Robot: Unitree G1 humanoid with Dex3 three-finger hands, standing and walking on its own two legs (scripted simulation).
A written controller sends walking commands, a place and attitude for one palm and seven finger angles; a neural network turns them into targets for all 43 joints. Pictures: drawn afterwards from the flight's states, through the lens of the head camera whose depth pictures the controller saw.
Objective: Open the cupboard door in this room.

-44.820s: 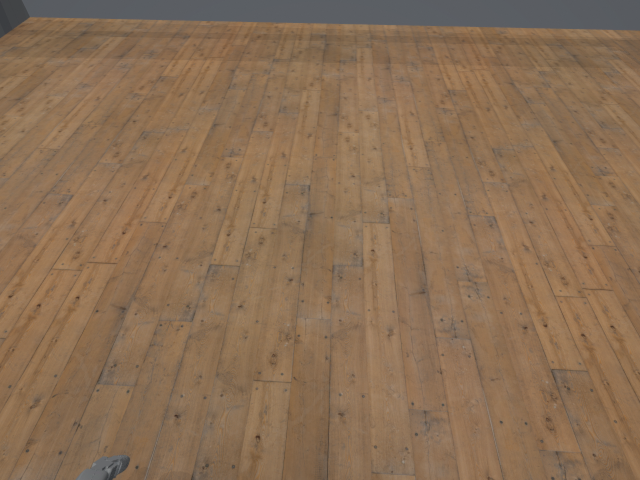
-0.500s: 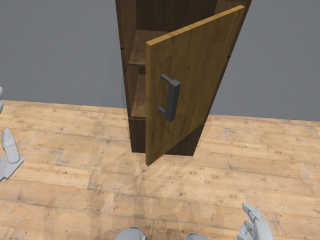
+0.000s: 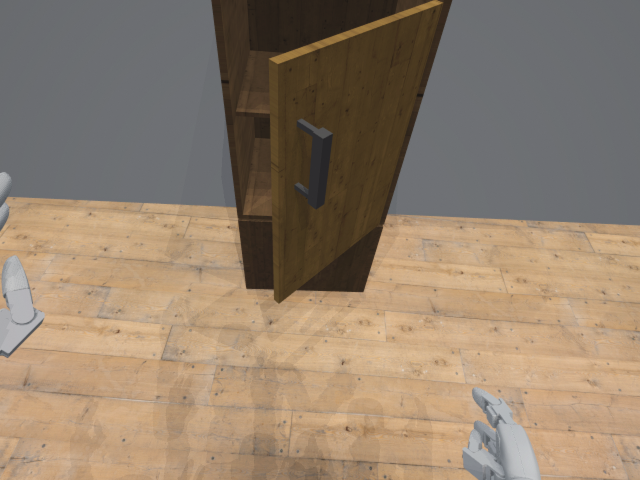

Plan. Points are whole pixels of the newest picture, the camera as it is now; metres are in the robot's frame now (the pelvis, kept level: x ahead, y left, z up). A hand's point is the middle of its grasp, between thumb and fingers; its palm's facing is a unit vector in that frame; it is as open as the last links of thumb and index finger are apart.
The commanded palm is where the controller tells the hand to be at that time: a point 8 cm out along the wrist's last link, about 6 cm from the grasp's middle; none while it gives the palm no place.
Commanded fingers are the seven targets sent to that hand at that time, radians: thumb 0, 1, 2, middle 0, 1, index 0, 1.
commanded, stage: stop stepping back and stand still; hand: left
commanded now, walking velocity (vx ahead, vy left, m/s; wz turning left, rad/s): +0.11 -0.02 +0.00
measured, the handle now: (310, 165) +0.57 +0.05 +0.07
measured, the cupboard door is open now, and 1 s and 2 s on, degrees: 45 45 45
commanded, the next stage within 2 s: let the arm hang, fingers relaxed in 0.54 s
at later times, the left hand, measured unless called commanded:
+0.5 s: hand (7, 423) +0.13 +0.24 +0.18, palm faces +0.49 -0.75 -0.44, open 7.4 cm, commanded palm +0.07 +0.28 +0.19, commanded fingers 0.00 0.90 0.90 -0.20 -0.30 -0.20 -0.30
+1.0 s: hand out of the picture -0.07 +0.19 -0.17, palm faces +0.16 -0.97 -0.19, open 7.0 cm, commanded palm none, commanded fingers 0.00 0.90 0.90 -0.20 -0.30 -0.20 -0.30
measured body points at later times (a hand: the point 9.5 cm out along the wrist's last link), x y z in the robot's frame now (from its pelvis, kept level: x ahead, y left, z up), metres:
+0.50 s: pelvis -0.06 -0.03 +0.02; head -0.07 -0.05 +0.46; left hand +0.10 +0.27 +0.20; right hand +0.09 -0.28 -0.09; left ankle -0.06 +0.13 -0.68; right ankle -0.08 -0.09 -0.73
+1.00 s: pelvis -0.07 +0.00 +0.00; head -0.05 +0.02 +0.45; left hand -0.08 +0.24 -0.15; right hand +0.02 -0.22 -0.14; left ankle -0.07 +0.13 -0.73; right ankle -0.08 -0.10 -0.73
